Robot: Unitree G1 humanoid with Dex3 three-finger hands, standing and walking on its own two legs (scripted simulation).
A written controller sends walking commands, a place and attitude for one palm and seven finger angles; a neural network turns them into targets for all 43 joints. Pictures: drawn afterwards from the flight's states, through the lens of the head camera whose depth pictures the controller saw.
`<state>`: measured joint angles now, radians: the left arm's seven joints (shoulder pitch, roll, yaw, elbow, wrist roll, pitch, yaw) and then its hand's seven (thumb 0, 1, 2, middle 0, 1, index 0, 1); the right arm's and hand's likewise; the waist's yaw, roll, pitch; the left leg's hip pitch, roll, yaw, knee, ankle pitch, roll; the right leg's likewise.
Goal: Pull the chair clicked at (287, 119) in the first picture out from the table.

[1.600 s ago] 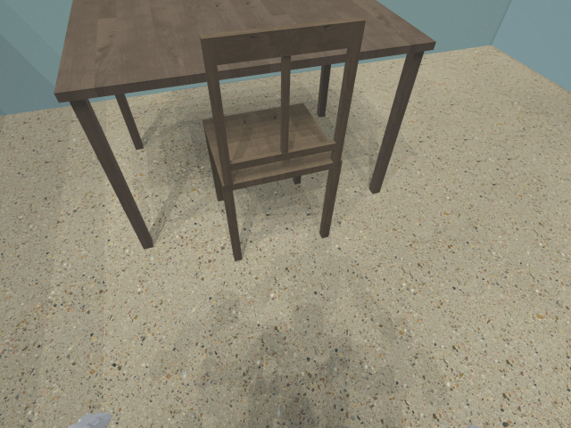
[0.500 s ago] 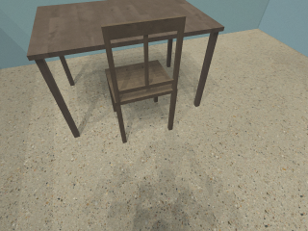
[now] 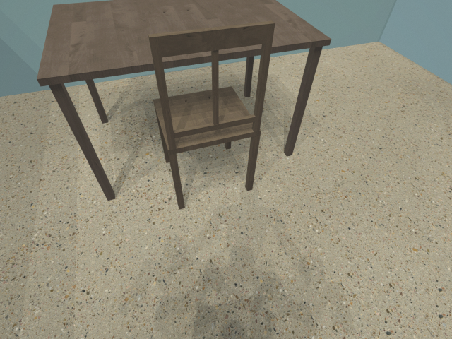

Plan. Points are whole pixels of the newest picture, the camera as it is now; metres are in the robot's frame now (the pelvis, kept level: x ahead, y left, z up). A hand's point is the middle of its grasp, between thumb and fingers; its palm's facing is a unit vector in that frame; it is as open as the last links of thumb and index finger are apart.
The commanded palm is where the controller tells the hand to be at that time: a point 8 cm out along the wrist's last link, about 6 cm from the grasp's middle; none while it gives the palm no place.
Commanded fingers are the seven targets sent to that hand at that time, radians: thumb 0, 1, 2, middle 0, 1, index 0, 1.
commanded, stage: look at it before walking up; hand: left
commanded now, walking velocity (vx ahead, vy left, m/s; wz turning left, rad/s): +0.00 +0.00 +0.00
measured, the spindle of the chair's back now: (215, 90) +0.97 +0.10 -0.09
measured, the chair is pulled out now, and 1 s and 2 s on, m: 0.00 0.00 0.00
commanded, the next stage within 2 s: walk to a spot facing it in 0.04 s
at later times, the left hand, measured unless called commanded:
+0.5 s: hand out of the picture +0.06 +0.20 -0.18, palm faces -0.13 -0.95 -0.28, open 7.4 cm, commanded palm none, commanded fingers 0.00 0.90 0.90 -0.20 -0.30 -0.20 -0.30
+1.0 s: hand out of the picture +0.08 +0.20 -0.18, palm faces -0.28 -0.94 -0.21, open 7.4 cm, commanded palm none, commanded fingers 0.00 0.90 0.90 -0.20 -0.30 -0.20 -0.30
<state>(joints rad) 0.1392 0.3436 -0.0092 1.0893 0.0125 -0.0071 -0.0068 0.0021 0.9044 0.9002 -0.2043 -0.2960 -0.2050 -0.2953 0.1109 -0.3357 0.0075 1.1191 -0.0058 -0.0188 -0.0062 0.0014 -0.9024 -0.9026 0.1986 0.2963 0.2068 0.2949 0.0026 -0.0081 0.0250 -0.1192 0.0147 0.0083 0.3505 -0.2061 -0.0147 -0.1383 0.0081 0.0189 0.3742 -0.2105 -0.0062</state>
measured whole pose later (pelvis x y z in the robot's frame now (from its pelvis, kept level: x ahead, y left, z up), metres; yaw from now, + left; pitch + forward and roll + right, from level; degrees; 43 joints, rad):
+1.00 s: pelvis -0.01 +0.02 -0.01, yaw -23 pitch +3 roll -1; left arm 0.34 0.23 0.07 0.92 0.02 0.03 -0.02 0.00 0.90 0.90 -0.20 -0.30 -0.21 -0.30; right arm 0.17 -0.23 -0.05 0.89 -0.01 -0.01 -0.02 0.00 -0.91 -0.90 0.20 0.30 0.20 0.29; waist 0.07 -0.03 -0.01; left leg -0.22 0.00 -0.02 0.50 -0.40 -0.01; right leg -0.33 0.14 0.23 0.47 -0.19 -0.03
